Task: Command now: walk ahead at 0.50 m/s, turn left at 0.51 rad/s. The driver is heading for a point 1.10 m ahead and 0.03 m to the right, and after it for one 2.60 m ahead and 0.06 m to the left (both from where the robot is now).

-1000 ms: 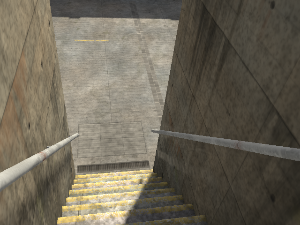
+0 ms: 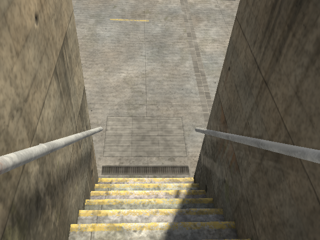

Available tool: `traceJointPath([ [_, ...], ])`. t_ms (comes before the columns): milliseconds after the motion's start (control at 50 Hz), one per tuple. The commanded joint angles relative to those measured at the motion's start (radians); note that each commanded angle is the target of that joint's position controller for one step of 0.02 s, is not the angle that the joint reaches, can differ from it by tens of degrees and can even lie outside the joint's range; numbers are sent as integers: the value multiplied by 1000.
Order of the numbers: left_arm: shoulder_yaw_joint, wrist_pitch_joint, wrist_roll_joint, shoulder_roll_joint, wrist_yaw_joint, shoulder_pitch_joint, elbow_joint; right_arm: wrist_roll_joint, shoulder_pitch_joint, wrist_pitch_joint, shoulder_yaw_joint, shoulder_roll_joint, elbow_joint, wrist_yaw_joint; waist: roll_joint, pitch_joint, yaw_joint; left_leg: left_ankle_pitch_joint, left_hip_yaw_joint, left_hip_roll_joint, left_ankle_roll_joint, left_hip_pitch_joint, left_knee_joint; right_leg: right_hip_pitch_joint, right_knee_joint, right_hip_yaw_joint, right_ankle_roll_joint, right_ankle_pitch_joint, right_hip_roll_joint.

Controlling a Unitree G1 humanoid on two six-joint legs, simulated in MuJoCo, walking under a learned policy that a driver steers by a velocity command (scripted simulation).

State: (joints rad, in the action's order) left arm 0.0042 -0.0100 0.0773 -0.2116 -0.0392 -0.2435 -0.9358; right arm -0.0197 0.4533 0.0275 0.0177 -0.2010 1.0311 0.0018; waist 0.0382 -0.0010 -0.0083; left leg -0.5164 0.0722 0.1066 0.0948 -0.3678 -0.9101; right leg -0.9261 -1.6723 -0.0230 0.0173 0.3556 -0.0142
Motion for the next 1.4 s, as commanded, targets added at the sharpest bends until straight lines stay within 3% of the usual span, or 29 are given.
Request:
traceJointPath([
  [20, 52, -40, 47, 66, 100, -67, 10, 233, -38, 61, -6, -119, -55, 62, -197, 213, -39, 175, 224, -196, 172, -617, 329, 196, 221, -28, -19, -680, -107],
  [40, -34, -22, 9, -81, 34, -36, 40, -4, -58, 51, -1, -60, -70, -13, -97, 6, -98, 273, 404, -161, 184, -298, 216, 212, 384, -11, -44, -724, -9],
  [60, -39, -19, 0, -111, 20, -25, 46, -37, 25, 46, -1, -87, -37, -25, -103, -1, -61, 391, 427, -160, 167, -186, 121, 147, 419, -37, -34, -685, -18],
  [80, 26, -71, 78, -83, 123, 18, 21, 166, -39, 95, -27, -77, -97, 1, -66, 219, 49, 94, 77, -43, 74, -499, 16, 226, 771, -29, 10, -1061, -52],
  [100, -28, -67, -16, -73, 64, 61, 63, -14, -23, 80, 2, -102, -77, -31, -11, -60, -32, 78, 359, -93, 135, -292, 83, 456, 756, 46, -22, -1070, 54],
  [120, -23, -56, -33, -71, 47, 123, 94, -36, -18, 55, -4, -119, -92, -34, -57, -36, 12, 118, 437, -116, 160, -218, 29, 400, 778, -10, -27, -953, 29],
  [240, -52, -61, -66, -92, 25, 32, 132, 54, -44, 6, 8, -104, -100, -45, -222, 90, 97, 423, 454, -105, 195, -103, -234, 545, 1225, -114, 33, -777, -75],
  [320, -55, -14, -70, -145, 48, -387, 3, 17, 107, -3, 22, -31, -95, -35, 267, -83, 35, -466, 26, 105, 69, -774, -1286, 1408, 893, -143, 93, -1331, -312],
  [360, -48, -33, -104, -127, 82, -439, 15, 42, -45, -3, 20, -69, -115, -52, 125, -90, -47, -262, -4, 36, 82, -915, -1264, 1261, 965, -170, 142, -953, -291],
  [400, -71, -55, -62, -237, 53, -425, 13, 71, -118, -6, -2, -28, -176, -23, 215, -31, -17, -3, 60, -7, 27, -913, -1056, 952, 1089, -449, 308, -457, -390],
  [420, -38, -68, 155, -85, 100, -321, -49, 137, -134, 26, -45, 62, -210, 55, 74, 184, -28, 455, 202, -207, -7, -1117, -858, 751, 1187, -414, 268, -384, -375],
  [440, -40, -77, -57, -138, 70, -387, -42, 74, -236, -1, 14, -51, -160, 4, 99, 95, -24, 244, 132, -26, -45, -928, -831, 758, 1068, -447, 253, -334, -327],
  [460, 7, -74, -90, -22, 43, -262, -1, 59, -281, -15, -2, -42, -203, 11, -56, 136, 51, 460, 84, -53, -103, -750, -475, 503, 1082, -291, 181, -284, -235],
  [520, -19, -89, -112, -129, 39, -192, -14, 50, -158, -33, 21, -29, -118, 20, 119, 60, 120, 1040, -33, -78, -58, -288, -241, 322, 1062, -194, 115, -134, -133],
  [680, -13, -45, -44, -60, 6, -337, -36, 20, -499, 5, 27, -44, -214, 24, 67, 213, -144, 1097, -60, -144, -63, -203, 452, 530, 753, -235, 202, -79, -85],
  [780, -34, -39, -29, -75, -3, -388, -101, 15, -67, -6, 73, -163, -90, -12, -60, 128, -48, 1002, -74, -232, -98, 288, 912, 495, 165, -175, 193, -190, 55],
  [820, -38, -16, -54, -22, 15, -517, -85, 54, 146, -28, 56, -167, -25, -2, -258, -125, -30, 1643, 14, -446, -25, 1029, 192, -121, -330, -87, 139, 746, 148],
  [900, -28, -6, -3, -54, 15, -243, 11, -15, 202, 7, 81, -227, 18, -6, -243, -63, 57, 261, 408, -607, 250, 545, 435, -358, -423, -46, 89, 336, 8],
  [960, -7, 23, -25, 37, 19, -57, 79, 24, 7, 37, -40, 14, -25, -45, -55, 187, -53, 439, 79, -421, 59, -128, 344, -136, 164, -145, -7, -339, 46],
  [1040, -35, 32, 0, -12, 29, -199, 17, -28, -35, 68, -28, -84, -33, -41, -170, 42, -124, 397, -13, -328, -48, -177, 263, 118, 401, -146, -2, -683, 42],
  [1060, -16, -43, 69, -72, 131, -166, 16, 296, -146, 126, -58, -45, -128, 19, -75, 190, -72, 145, -154, -303, -15, -524, 299, 202, 506, -50, 90, -1055, -1],
  [1080, -39, -11, -21, -7, 74, -116, 34, -10, -120, 102, -9, -127, -36, -14, -194, 9, -143, 53, -22, -333, -25, -310, 245, 354, 546, -110, 57, -1036, 49],
  [1100, -32, 11, -41, -18, 62, -60, 39, -30, -69, 74, -16, -133, -46, -27, -164, 19, -88, -33, -75, -316, -35, -247, 162, 321, 581, -80, 46, -1073, 44],
  [1200, -37, -22, -63, -16, 41, 221, 110, 38, 76, 68, -17, -91, -35, -51, -106, 198, 116, -11, -123, -353, 30, -143, -52, 385, 1022, 46, 2, -1072, 6],
  [1280, -80, -24, -69, -141, 44, -142, 14, 56, -34, 37, 26, -188, -44, -61, -202, 24, -25, 574, -53, -383, 85, -26, -503, 749, 1269, 4, 82, -763, -95],
  [1320, -102, -23, -71, -171, 58, -345, -74, 67, 39, 23, 25, -94, -37, -59, 236, 33, -85, -251, -236, -134, 54, -369, -1240, 1075, 1220, 35, 134, -878, -73],
  [1340, -98, -23, -75, -197, 64, -360, -79, 68, 63, 21, 8, -31, -113, -41, 308, -25, -2, -432, -169, -128, 32, -801, -1344, 1291, 840, -123, 171, -1219, -149],
  [1380, -84, -4, -121, -176, 43, -358, -58, 83, -139, 4, -1, -75, -176, -41, 56, -84, -75, -369, -95, -151, 24, -897, -1266, 1102, 1027, -341, 236, -548, -190],
  [1400, -106, -1, -116, -261, 27, -381, -67, 84, -78, 4, -14, -35, -207, -30, 294, -156, -44, -234, -43, -162, -12, -939, -1199, 1069, 1190, -664, 373, -126, -336],
])
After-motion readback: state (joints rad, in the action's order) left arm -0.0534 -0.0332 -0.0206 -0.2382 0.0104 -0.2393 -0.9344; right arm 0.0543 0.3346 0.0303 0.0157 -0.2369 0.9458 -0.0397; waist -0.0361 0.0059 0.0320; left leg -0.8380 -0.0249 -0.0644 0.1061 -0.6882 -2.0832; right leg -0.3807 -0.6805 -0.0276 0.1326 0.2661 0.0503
